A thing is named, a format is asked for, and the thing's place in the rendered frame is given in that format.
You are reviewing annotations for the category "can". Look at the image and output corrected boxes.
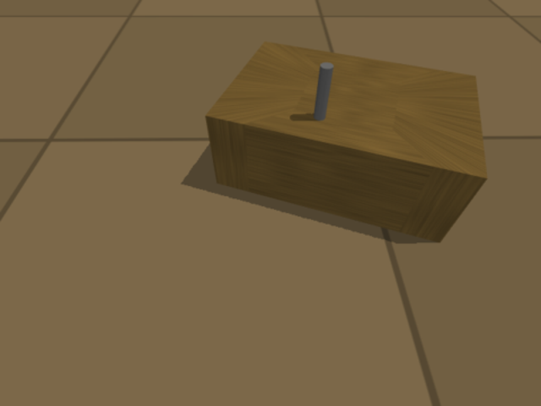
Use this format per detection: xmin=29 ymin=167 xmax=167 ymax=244
xmin=314 ymin=63 xmax=334 ymax=121

